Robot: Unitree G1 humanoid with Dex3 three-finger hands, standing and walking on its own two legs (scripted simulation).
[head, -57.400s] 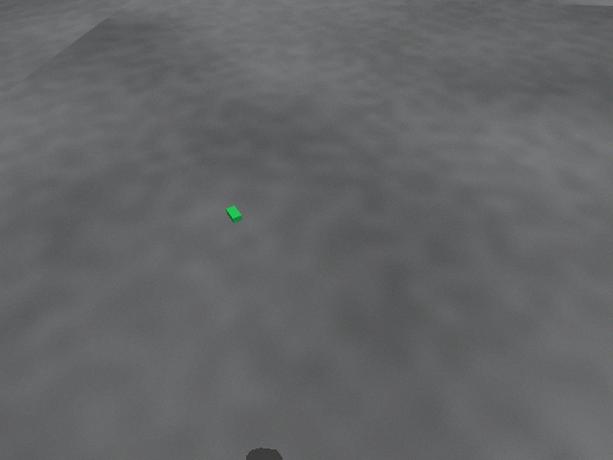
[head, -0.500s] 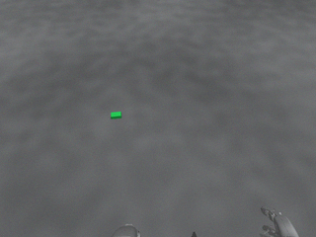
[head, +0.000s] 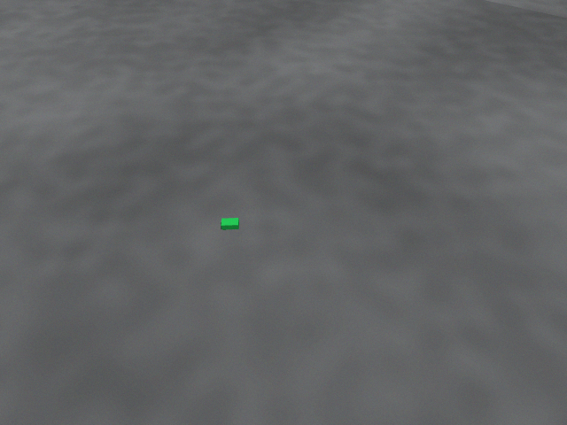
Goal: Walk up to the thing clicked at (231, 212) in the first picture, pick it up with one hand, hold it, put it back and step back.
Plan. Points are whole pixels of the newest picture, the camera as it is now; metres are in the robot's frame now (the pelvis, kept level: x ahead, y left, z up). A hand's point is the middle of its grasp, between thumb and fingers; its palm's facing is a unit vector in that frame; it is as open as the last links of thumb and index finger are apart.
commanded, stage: step back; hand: left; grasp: from above
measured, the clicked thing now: (230, 223) +1.09 +0.26 -0.75
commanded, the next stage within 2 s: stand in 0.62 s
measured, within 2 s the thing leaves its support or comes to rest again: neither
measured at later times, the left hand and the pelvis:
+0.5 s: hand out of the picture +0.13 +0.26 -0.14, palm faces +0.03 -0.91 -0.40, open 7.4 cm; pelvis +0.04 -0.01 -0.01, yaw +1 degrees
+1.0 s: hand out of the picture +0.15 +0.25 -0.14, palm faces +0.00 -0.94 -0.33, open 7.4 cm; pelvis +0.07 +0.00 +0.01, yaw +1 degrees
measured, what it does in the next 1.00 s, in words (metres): steps on the spot: right foot, then left foot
